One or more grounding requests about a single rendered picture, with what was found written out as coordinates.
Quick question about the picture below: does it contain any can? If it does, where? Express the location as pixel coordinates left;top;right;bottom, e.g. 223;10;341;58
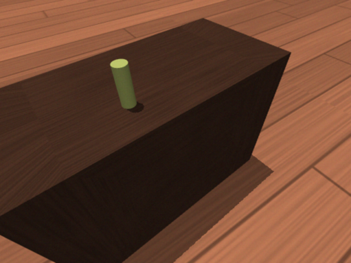
110;59;137;109

